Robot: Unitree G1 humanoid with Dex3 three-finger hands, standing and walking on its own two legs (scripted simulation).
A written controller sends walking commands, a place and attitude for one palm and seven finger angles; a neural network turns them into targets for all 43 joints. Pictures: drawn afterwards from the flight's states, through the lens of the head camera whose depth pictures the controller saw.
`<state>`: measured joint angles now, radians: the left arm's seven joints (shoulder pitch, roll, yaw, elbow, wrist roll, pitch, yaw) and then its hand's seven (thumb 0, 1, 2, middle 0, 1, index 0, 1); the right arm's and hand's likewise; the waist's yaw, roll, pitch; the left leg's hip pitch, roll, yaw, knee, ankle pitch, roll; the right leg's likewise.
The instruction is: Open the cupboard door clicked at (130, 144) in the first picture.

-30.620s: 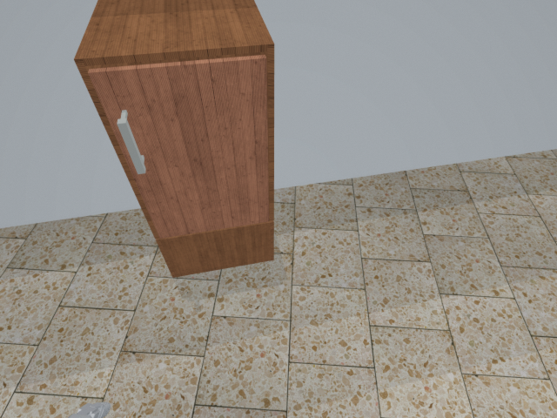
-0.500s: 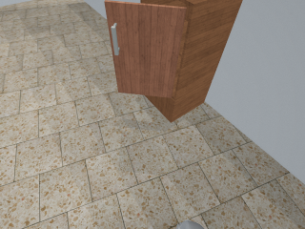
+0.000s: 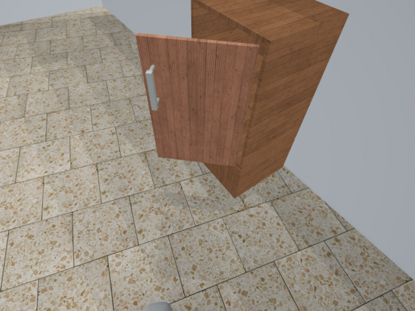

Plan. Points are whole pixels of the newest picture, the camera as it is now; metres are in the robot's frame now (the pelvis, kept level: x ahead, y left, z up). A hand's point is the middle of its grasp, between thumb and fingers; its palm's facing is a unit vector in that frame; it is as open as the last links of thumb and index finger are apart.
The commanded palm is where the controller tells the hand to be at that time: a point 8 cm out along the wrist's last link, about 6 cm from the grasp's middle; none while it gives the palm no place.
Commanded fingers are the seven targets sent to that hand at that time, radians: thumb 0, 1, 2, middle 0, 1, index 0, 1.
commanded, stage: take the last steps up to it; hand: left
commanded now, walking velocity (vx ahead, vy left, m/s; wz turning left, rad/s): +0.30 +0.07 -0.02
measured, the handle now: (153, 88) +0.80 +0.25 -0.06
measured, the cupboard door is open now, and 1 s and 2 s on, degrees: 47 47 47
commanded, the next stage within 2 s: come to a stop and stand still in 0.38 s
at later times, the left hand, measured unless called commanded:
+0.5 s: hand (129, 248) +0.28 +0.22 -0.17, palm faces -0.03 -0.98 -0.18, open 7.4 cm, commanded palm none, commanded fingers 0.00 0.90 0.90 -0.20 -0.30 -0.20 -0.30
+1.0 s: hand (121, 246) +0.29 +0.24 -0.18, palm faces +0.03 -0.96 -0.28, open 7.4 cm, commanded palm none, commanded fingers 0.00 0.90 0.90 -0.20 -0.30 -0.20 -0.30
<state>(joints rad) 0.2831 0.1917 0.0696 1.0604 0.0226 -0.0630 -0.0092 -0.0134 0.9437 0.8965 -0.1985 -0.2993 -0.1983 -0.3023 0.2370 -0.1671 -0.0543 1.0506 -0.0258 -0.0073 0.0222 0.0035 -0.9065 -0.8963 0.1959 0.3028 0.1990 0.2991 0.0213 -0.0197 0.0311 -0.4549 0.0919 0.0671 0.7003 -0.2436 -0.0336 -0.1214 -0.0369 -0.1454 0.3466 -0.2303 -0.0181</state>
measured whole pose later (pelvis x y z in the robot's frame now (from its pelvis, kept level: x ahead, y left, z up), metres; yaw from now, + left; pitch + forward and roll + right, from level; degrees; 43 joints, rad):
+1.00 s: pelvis +0.23 +0.03 -0.02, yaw -1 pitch +1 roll +1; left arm 0.19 0.22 0.06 1.00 0.02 0.02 0.02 0.00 0.91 0.90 -0.20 -0.30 -0.20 -0.30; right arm 0.16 -0.20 -0.06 1.00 -0.01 0.05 -0.04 0.00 -0.91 -0.90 0.20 0.30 0.21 0.30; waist 0.01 0.01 0.08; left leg -0.30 0.02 0.04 0.68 -0.43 -0.01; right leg -0.24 0.00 -0.06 0.58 -0.35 -0.03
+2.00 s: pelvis +0.20 +0.02 -0.01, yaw -3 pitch +0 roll +1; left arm 0.25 0.16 -0.01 1.12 0.01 -0.01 0.02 0.01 0.92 0.90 -0.20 -0.30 -0.20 -0.30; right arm 0.31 -0.16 0.02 1.12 -0.01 -0.02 -0.03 0.00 -0.90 -0.90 0.20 0.30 0.20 0.30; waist -0.01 0.02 0.04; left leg -0.18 0.02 0.05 0.43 -0.24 -0.02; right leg -0.23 0.02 -0.03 0.50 -0.27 -0.05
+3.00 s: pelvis +0.23 +0.00 -0.01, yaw -2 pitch +0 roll +1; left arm 0.27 0.16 0.00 1.11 0.01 -0.02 0.03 0.00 0.92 0.90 -0.20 -0.30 -0.20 -0.30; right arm 0.27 -0.14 0.01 1.14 -0.01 -0.02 -0.04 0.00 -0.90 -0.90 0.20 0.30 0.20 0.30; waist 0.01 0.00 0.04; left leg -0.14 0.05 0.03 0.42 -0.28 -0.04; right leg -0.17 0.05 -0.05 0.45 -0.29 -0.07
